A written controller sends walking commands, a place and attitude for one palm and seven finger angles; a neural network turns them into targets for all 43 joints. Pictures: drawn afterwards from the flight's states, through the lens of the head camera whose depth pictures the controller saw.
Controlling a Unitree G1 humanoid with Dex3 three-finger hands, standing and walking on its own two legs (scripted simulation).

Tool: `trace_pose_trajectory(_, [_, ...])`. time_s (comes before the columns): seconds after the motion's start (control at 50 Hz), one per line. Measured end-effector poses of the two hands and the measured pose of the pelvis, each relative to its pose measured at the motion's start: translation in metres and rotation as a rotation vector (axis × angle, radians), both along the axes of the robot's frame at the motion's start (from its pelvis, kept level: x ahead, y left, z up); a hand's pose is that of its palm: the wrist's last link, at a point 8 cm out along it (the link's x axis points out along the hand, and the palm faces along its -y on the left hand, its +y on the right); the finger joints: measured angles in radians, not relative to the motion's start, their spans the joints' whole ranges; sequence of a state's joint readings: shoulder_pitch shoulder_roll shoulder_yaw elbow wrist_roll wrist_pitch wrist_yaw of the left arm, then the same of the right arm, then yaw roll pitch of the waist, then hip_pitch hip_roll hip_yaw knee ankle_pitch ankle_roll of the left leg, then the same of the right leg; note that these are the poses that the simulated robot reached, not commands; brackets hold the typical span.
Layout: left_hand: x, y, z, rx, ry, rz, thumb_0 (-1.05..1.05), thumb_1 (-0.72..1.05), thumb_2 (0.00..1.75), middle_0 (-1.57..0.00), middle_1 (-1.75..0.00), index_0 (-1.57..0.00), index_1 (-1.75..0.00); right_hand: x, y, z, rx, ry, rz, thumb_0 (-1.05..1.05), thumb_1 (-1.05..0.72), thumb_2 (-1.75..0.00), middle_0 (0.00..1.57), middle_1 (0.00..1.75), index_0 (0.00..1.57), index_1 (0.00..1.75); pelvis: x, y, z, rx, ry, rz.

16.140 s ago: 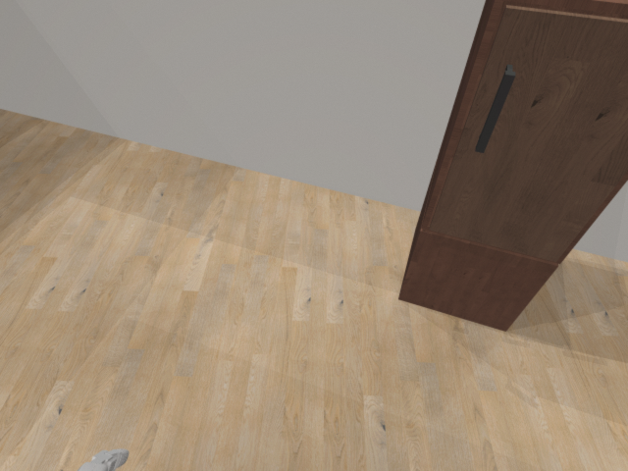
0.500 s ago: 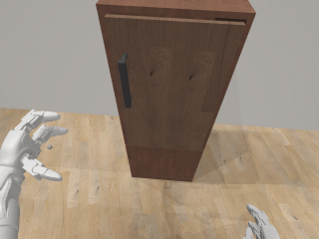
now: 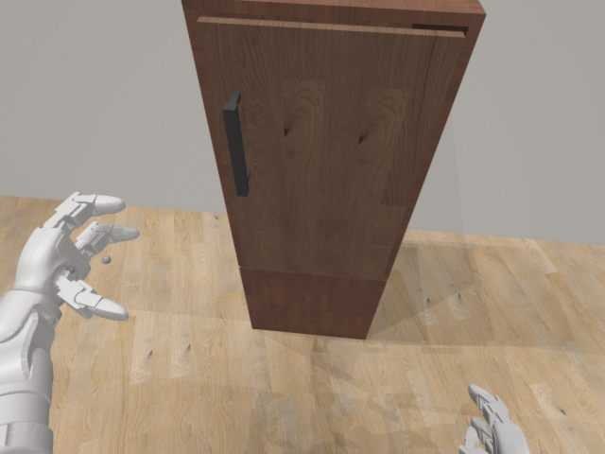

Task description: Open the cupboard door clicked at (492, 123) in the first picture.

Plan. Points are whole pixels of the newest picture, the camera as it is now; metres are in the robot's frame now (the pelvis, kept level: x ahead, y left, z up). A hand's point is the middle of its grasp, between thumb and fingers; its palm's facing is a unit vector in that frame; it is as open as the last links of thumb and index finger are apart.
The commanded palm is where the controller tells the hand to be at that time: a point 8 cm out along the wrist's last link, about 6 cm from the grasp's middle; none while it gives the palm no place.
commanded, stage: move the hooked fingers beside the handle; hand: left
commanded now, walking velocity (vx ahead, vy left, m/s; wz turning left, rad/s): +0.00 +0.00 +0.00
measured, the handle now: (239, 147) +0.55 +0.14 +0.09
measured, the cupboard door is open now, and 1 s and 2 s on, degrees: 0 0 0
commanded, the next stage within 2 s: none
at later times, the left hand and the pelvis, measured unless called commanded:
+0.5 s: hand (138, 222) +0.38 +0.25 +0.09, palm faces -0.04 -1.00 +0.01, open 14.0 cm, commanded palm +0.36 +0.30 +0.10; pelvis +0.01 +0.02 +0.00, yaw -1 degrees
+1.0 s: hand (177, 185) +0.46 +0.22 +0.09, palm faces -0.05 -1.00 +0.00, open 14.0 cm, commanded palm +0.44 +0.27 +0.09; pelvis +0.01 +0.01 -0.01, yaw -2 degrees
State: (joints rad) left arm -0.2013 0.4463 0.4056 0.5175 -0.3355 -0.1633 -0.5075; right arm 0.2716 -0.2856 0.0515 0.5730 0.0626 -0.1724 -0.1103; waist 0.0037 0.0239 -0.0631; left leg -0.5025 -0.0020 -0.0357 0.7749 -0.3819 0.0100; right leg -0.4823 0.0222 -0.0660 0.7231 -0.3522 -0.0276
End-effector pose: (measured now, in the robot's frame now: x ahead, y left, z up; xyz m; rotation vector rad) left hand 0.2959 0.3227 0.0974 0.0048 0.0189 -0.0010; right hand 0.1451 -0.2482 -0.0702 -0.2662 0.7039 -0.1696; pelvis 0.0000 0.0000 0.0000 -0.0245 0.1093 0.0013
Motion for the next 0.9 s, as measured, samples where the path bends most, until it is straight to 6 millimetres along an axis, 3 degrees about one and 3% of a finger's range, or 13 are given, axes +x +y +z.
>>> trace_pose_trajectory(0.2, [0.048, -0.013, 0.005, -0.007, -0.013, -0.052, -0.01, -0.50, 0.30, -0.30, -1.20, -0.30, -1.20, -0.027, -0.003, -0.006, 0.001, 0.071, -0.070, 0.01, -0.90, -0.90, 0.20, 0.30, 0.20, 0.30, 0.003, 0.005, 0.000, 0.003, 0.027, -0.024])
trace_pose_trajectory(0.46, [0.062, -0.013, -0.005, -0.016, -0.007, -0.031, -0.01, -0.50, 0.30, -0.30, -1.20, -0.30, -1.20, -0.043, 0.007, -0.015, 0.010, 0.172, -0.091, 0.01, -0.90, -0.90, 0.20, 0.30, 0.20, 0.30, 0.010, 0.016, -0.001, -0.001, 0.048, -0.028])
trace_pose_trajectory(0.68, [0.103, -0.040, -0.003, -0.019, 0.002, -0.074, -0.01, -0.50, 0.30, -0.30, -1.20, -0.30, -1.20, -0.043, 0.013, -0.021, 0.014, 0.203, -0.089, 0.01, -0.90, -0.90, 0.20, 0.30, 0.20, 0.30, 0.008, 0.020, -0.003, -0.002, 0.071, -0.020])
trace_pose_trajectory(0.9, [0.131, -0.042, -0.006, 0.002, 0.003, -0.031, -0.01, -0.50, 0.30, -0.30, -1.20, -0.30, -1.20, -0.077, 0.005, -0.030, 0.023, 0.325, -0.141, 0.00, -0.90, -0.90, 0.20, 0.30, 0.20, 0.30, 0.011, 0.016, -0.006, 0.000, 0.103, -0.036])
